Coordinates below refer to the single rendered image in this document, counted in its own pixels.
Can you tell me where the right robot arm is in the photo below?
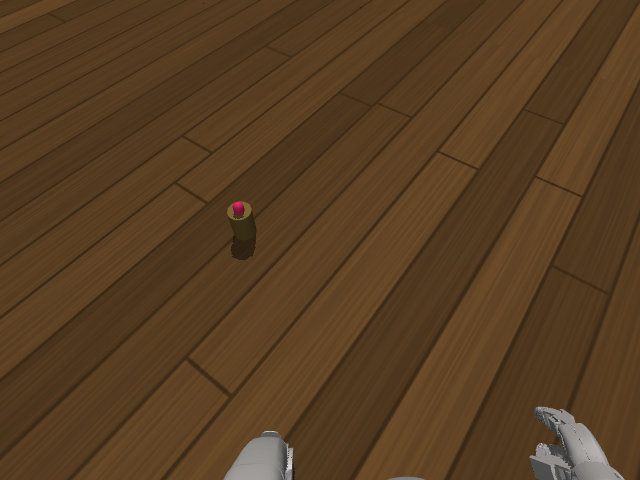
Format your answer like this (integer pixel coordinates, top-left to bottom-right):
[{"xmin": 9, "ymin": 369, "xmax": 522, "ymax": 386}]
[{"xmin": 571, "ymin": 461, "xmax": 625, "ymax": 480}]

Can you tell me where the right robot hand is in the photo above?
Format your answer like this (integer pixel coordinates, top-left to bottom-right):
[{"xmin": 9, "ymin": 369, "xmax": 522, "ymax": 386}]
[{"xmin": 529, "ymin": 407, "xmax": 610, "ymax": 480}]

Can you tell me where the bottle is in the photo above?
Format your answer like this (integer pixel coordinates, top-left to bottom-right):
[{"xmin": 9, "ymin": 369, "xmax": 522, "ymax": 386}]
[{"xmin": 227, "ymin": 201, "xmax": 257, "ymax": 240}]

